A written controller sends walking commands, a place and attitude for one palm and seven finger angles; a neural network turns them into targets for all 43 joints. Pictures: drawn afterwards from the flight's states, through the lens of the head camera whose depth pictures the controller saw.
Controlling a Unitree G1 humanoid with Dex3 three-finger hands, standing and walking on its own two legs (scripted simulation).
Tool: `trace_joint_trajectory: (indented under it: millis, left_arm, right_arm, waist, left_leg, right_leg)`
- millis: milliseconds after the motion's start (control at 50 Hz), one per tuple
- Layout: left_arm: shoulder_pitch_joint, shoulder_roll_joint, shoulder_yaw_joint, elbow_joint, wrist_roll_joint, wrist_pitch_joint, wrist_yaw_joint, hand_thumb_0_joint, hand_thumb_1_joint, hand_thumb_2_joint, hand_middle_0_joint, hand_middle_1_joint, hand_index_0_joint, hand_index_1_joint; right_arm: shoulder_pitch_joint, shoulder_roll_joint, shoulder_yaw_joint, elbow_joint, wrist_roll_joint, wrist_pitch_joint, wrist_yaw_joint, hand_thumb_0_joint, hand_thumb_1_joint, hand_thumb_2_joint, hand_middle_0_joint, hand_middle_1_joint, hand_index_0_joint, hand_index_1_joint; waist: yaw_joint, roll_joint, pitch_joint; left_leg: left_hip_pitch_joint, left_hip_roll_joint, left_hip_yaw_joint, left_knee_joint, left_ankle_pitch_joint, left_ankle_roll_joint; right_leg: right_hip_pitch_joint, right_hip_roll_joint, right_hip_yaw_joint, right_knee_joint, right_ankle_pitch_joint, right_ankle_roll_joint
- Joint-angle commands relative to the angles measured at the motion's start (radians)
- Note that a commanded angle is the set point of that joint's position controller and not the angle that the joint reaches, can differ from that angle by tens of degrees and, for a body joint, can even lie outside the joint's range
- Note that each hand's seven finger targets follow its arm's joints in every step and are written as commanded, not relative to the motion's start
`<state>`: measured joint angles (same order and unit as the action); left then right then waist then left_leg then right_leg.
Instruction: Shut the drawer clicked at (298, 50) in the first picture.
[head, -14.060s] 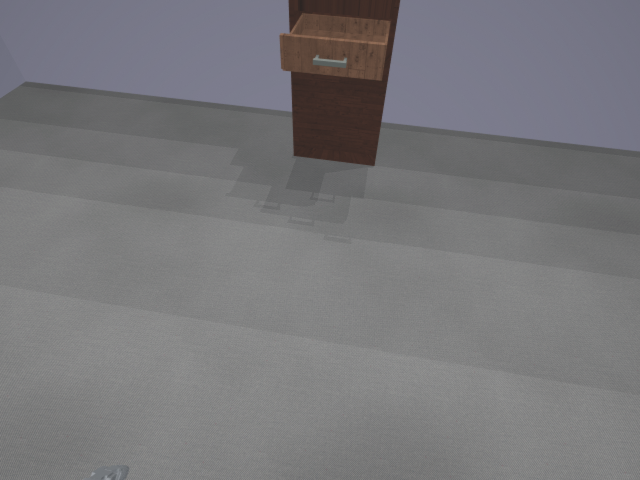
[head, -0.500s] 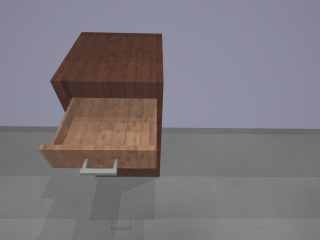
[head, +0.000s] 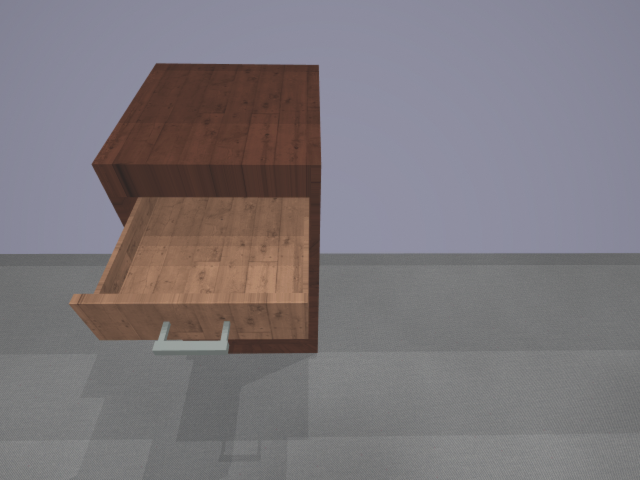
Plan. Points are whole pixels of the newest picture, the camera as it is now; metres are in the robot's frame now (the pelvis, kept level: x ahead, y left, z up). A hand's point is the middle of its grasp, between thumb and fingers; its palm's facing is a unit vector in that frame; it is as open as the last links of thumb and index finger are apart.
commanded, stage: raise the hand and make a fist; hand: left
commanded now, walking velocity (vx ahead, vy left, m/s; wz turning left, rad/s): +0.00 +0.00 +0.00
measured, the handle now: (193, 337) +0.36 +0.24 -0.13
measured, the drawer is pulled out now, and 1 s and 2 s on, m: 0.26 0.26 0.26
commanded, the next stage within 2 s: bring the fist close to the handle in 1.98 s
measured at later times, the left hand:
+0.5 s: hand (231, 461) +0.16 +0.12 -0.06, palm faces +0.03 -1.00 +0.02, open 6.0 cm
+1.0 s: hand (188, 453) +0.16 +0.17 -0.05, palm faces +0.09 -0.99 -0.07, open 3.5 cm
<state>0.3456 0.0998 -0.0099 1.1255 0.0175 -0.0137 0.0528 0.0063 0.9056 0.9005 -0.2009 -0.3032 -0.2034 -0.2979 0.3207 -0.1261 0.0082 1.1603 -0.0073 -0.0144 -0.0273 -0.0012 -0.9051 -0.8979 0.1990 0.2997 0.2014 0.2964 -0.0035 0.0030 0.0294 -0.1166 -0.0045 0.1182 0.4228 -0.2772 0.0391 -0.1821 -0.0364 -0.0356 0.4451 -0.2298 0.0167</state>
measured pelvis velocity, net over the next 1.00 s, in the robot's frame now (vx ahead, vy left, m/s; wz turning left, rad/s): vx -0.04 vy -0.04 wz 0.06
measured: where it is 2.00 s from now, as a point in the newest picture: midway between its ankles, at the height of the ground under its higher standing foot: outside the picture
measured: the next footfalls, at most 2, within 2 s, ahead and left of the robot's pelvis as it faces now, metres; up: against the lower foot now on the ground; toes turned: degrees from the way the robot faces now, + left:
none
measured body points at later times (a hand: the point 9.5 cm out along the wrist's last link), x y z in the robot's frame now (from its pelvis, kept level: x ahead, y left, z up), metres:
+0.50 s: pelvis -0.03 -0.04 -0.09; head +0.01 -0.02 +0.36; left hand +0.15 +0.18 -0.06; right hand +0.22 -0.29 -0.10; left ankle -0.03 +0.09 -0.74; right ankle +0.01 -0.13 -0.74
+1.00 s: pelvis -0.04 -0.04 -0.09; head +0.02 -0.05 +0.35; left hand +0.15 +0.23 -0.04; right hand +0.12 -0.28 -0.19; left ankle -0.03 +0.09 -0.74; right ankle +0.01 -0.13 -0.74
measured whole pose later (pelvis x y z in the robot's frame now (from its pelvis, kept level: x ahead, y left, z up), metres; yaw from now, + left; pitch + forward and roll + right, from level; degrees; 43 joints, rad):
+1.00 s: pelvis -0.04 -0.04 -0.09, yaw +4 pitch +15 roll -1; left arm 0.39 0.23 0.25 0.04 -0.30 -0.38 -0.31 0.02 0.90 0.90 -0.95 -1.12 -0.95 -1.11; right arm 0.28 -0.22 -0.03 0.61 0.04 -0.25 -0.06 0.01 -0.90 -0.90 0.20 0.30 0.21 0.30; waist -0.02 0.03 -0.14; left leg -0.90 0.05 0.00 1.16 -0.52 -0.02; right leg -0.91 -0.03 -0.13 1.12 -0.48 -0.06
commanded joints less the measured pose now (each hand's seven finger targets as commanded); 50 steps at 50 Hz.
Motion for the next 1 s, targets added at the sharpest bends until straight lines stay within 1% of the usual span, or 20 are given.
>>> trace_joint_trajectory:
  millis: [0, 40, 60, 80, 100, 120, 140, 160, 220, 260, 300, 340, 380, 460, 520, 620, 720, 820, 940, 980]
  left_arm:
    - [0.092, 0.08, 0.016, -0.016, 0.0, -0.011, 0.004, 0.0, 0.9, 0.9, -0.2, -0.3, -0.2, -0.3]
    - [0.09, 0.081, 0.016, -0.017, 0.0, -0.01, 0.005, 0.0, 0.9, 0.9, -0.2, -0.3, -0.2, -0.3]
    - [0.082, 0.144, 0.011, 0.005, 0.01, -0.026, 0.031, 0.0, 0.9, 0.9, -0.2, -0.3, -0.2, -0.3]
    - [-0.633, 0.274, 0.032, -1.537, -0.183, -0.228, 0.014, 0.0, 0.9, 0.9, -0.22, -0.322, -0.22, -0.322]
    - [-0.276, 0.233, 0.042, -1.285, -0.11, -0.162, 0.074, 0.0, 0.9, 0.9, -0.24, -0.343, -0.24, -0.343]
    - [0.008, 0.076, -0.041, -1.14, -0.133, -0.029, 0.11, 0.0, 0.9, 0.9, -0.26, -0.365, -0.26, -0.365]
    - [0.003, -0.027, -0.116, -1.13, -0.148, 0.0, 0.101, 0.0, 0.9, 0.9, -0.28, -0.387, -0.28, -0.387]
    - [-0.022, -0.013, -0.129, -1.223, -0.171, -0.033, 0.084, 0.0, 0.9, 0.9, -0.3, -0.408, -0.3, -0.408]
    - [-0.009, 0.011, -0.086, -1.172, -0.152, -0.167, 0.032, 0.0, 0.9, 0.9, -0.36, -0.473, -0.36, -0.473]
    - [0.127, 0.015, 0.004, -1.015, -0.167, -0.299, -0.049, 0.0, 0.9, 0.9, -0.4, -0.517, -0.4, -0.517]
    - [0.3, 0.021, 0.079, -0.988, -0.213, -0.456, -0.17, 0.0, 0.9, 0.9, -0.44, -0.56, -0.44, -0.56]
    - [0.317, 0.105, 0.179, -0.994, -0.228, -0.6, -0.289, 0.0, 0.9, 0.9, -0.48, -0.603, -0.48, -0.603]
    - [0.326, 0.169, 0.234, -1.025, -0.207, -0.598, -0.315, 0.0, 0.9, 0.9, -0.52, -0.647, -0.52, -0.647]
    - [0.158, 0.186, 0.208, -1.308, -0.237, -0.502, -0.272, 0.0, 0.9, 0.9, -0.6, -0.733, -0.6, -0.733]
    - [0.045, 0.234, 0.248, -1.493, -0.242, -0.546, -0.236, 0.0, 0.9, 0.9, -0.66, -0.798, -0.66, -0.798]
    - [-0.081, 0.195, 0.163, -1.413, -0.28, -0.595, -0.354, 0.0, 0.9, 0.9, -0.76, -0.907, -0.76, -0.907]
    - [-0.028, 0.29, 0.282, -1.232, -0.341, -0.449, -0.462, 0.0, 0.9, 0.9, -0.86, -1.015, -0.86, -1.015]
    - [0.06, 0.321, 0.403, -1.265, -0.369, -0.368, -0.404, 0.0, 0.9, 0.9, -0.96, -1.123, -0.96, -1.123]
    - [0.048, 0.275, 0.339, -1.245, -0.331, -0.441, -0.35, 0.0, 0.9, 0.9, -1.08, -1.253, -1.08, -1.253]
    - [0.041, 0.256, 0.299, -1.264, -0.322, -0.467, -0.353, 0.0, 0.9, 0.9, -1.12, -1.297, -1.12, -1.297]
  right_arm:
    - [0.08, -0.083, -0.014, -0.014, 0.002, -0.006, -0.006, 0.0, -0.9, -0.9, 0.2, 0.3, 0.2, 0.3]
    - [0.08, -0.082, -0.015, -0.012, 0.002, -0.007, -0.007, 0.0, -0.9, -0.9, 0.2, 0.3, 0.2, 0.3]
    - [-0.015, -0.127, -0.013, -0.099, 0.007, -0.022, 0.004, 0.0, -0.9, -0.9, 0.2, 0.3, 0.2, 0.3]
    - [-0.011, -0.313, -0.041, -0.478, 0.039, -0.164, -0.035, 0.0, -0.9, -0.9, 0.2, 0.3, 0.2, 0.3]
    - [-0.096, -0.224, -0.018, -0.41, 0.043, -0.259, -0.056, 0.0, -0.9, -0.9, 0.2, 0.3, 0.2, 0.3]
    - [-0.086, -0.182, -0.035, -0.415, 0.065, -0.297, -0.047, 0.0, -0.9, -0.9, 0.2, 0.3, 0.2, 0.3]
    - [-0.061, -0.194, -0.025, -0.398, 0.069, -0.315, -0.043, 0.0, -0.9, -0.9, 0.2, 0.3, 0.2, 0.3]
    - [-0.09, -0.226, -0.033, -0.451, 0.073, -0.34, -0.051, 0.0, -0.9, -0.9, 0.2, 0.3, 0.2, 0.3]
    - [-0.102, -0.26, -0.052, -0.545, 0.032, -0.38, -0.045, 0.0, -0.9, -0.9, 0.2, 0.3, 0.2, 0.3]
    - [-0.117, -0.249, -0.078, -0.589, 0.013, -0.385, -0.024, 0.0, -0.9, -0.9, 0.2, 0.3, 0.2, 0.3]
    - [-0.147, -0.238, -0.097, -0.645, 0.008, -0.379, 0.012, 0.0, -0.9, -0.9, 0.2, 0.3, 0.2, 0.3]
    - [-0.173, -0.236, -0.112, -0.694, 0.008, -0.358, 0.051, 0.0, -0.9, -0.9, 0.2, 0.3, 0.2, 0.3]
    - [-0.212, -0.235, -0.121, -0.763, 0.012, -0.316, 0.056, 0.0, -0.9, -0.9, 0.2, 0.3, 0.2, 0.3]
    - [-0.232, -0.222, -0.108, -0.866, 0.033, -0.241, 0.034, 0.0, -0.9, -0.9, 0.2, 0.3, 0.2, 0.3]
    - [-0.149, -0.211, -0.103, -0.846, 0.02, -0.231, 0.006, 0.0, -0.9, -0.9, 0.2, 0.3, 0.2, 0.3]
    - [-0.149, -0.219, -0.07, -0.766, 0.021, -0.275, -0.02, 0.0, -0.9, -0.9, 0.2, 0.3, 0.2, 0.3]
    - [-0.18, -0.233, -0.065, -0.746, 0.051, -0.301, -0.043, 0.0, -0.9, -0.9, 0.2, 0.3, 0.2, 0.3]
    - [-0.204, -0.199, -0.07, -0.751, 0.052, -0.297, -0.04, 0.0, -0.9, -0.9, 0.2, 0.3, 0.2, 0.3]
    - [-0.178, -0.207, -0.08, -0.737, 0.047, -0.303, -0.035, 0.0, -0.9, -0.9, 0.2, 0.3, 0.2, 0.3]
    - [-0.168, -0.217, -0.08, -0.74, 0.048, -0.313, -0.033, 0.0, -0.9, -0.9, 0.2, 0.3, 0.2, 0.3]
  waist:
    - [-0.001, -0.016, 0.074]
    - [0.0, 0.002, 0.069]
    - [0.022, -0.074, 0.104]
    - [-0.099, 0.141, -0.397]
    - [-0.012, 0.266, -0.412]
    - [-0.027, 0.218, -0.216]
    - [-0.033, 0.11, -0.084]
    - [-0.041, 0.055, -0.013]
    - [-0.077, -0.184, -0.007]
    - [-0.012, -0.277, -0.052]
    - [0.06, -0.233, -0.152]
    - [0.085, -0.079, -0.244]
    - [0.112, -0.038, -0.302]
    - [0.069, 0.037, -0.308]
    - [0.014, 0.033, -0.408]
    - [-0.08, 0.046, -0.316]
    - [-0.026, -0.027, -0.37]
    - [0.043, -0.046, -0.458]
    - [0.011, -0.074, -0.335]
    - [0.003, -0.009, -0.323]
  left_leg:
    - [-0.059, 0.117, -0.125, -0.108, 0.117, 0.002]
    - [-0.051, 0.12, -0.123, -0.107, 0.146, 0.002]
    - [-0.17, 0.147, -0.101, 0.073, 0.307, -0.029]
    - [0.104, 0.038, -0.124, -0.019, 0.338, -0.029]
    - [0.116, 0.064, -0.11, -0.019, 0.402, -0.039]
    - [-0.027, 0.074, -0.134, -0.053, 0.323, -0.073]
    - [-0.128, 0.058, -0.136, -0.034, 0.152, -0.054]
    - [-0.189, 0.048, -0.154, 0.001, 0.032, -0.033]
    - [-0.318, 0.006, -0.159, 0.16, -0.076, -0.013]
    - [-0.456, 0.001, -0.14, 0.274, -0.103, -0.032]
    - [-0.563, -0.014, -0.115, 0.378, -0.036, -0.048]
    - [-0.625, -0.028, -0.099, 0.479, 0.048, -0.06]
    - [-0.694, -0.038, -0.064, 0.523, 0.053, -0.043]
    - [-0.733, -0.035, -0.068, 0.564, -0.079, -0.027]
    - [-0.702, -0.007, -0.107, 0.644, 0.024, -0.011]
    - [-0.776, 0.013, -0.135, 0.728, -0.05, -0.004]
    - [-0.852, 0.007, -0.134, 0.713, -0.118, -0.004]
    - [-0.813, 0.002, -0.136, 0.653, -0.047, -0.012]
    - [-0.806, 0.0, -0.129, 0.608, -0.1, -0.011]
    - [-0.766, -0.001, -0.131, 0.586, -0.111, -0.009]
  right_leg:
    - [-0.023, -0.067, 0.069, -0.069, 0.133, -0.036]
    - [-0.019, -0.066, 0.063, -0.066, 0.148, -0.035]
    - [-0.039, -0.11, 0.07, -0.032, 0.384, -0.033]
    - [0.031, 0.002, 0.008, 0.052, 0.245, -0.038]
    - [-0.019, 0.026, -0.004, 0.113, 0.064, -0.06]
    - [-0.124, 0.017, -0.049, 0.133, -0.05, -0.039]
    - [-0.157, 0.018, -0.059, 0.111, -0.046, -0.037]
    - [-0.181, 0.015, -0.064, 0.079, -0.048, -0.035]
    - [-0.348, 0.02, -0.072, 0.124, -0.182, -0.028]
    - [-0.448, 0.023, -0.07, 0.221, -0.271, -0.034]
    - [-0.437, 0.025, -0.058, 0.347, -0.173, -0.049]
    - [-0.422, 0.016, -0.035, 0.476, 0.008, -0.068]
    - [-0.405, 0.015, -0.002, 0.533, 0.053, -0.067]
    - [-0.454, 0.014, 0.074, 0.483, -0.144, -0.057]
    - [-0.459, 0.03, 0.091, 0.526, 0.013, -0.047]
    - [-0.593, 0.032, 0.094, 0.506, -0.115, -0.034]
    - [-0.492, 0.006, 0.149, 0.427, -0.309, -0.019]
    - [-0.362, -0.018, 0.148, 0.416, -0.211, -0.005]
    - [-0.465, -0.007, 0.111, 0.397, -0.329, -0.014]
    - [-0.508, 0.0, 0.08, 0.409, -0.343, -0.025]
